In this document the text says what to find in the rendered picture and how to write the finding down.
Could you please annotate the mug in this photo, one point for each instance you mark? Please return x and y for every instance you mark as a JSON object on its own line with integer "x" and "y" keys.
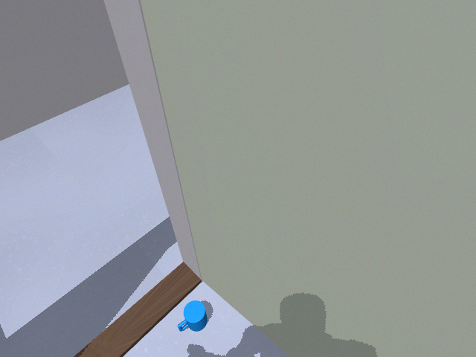
{"x": 195, "y": 316}

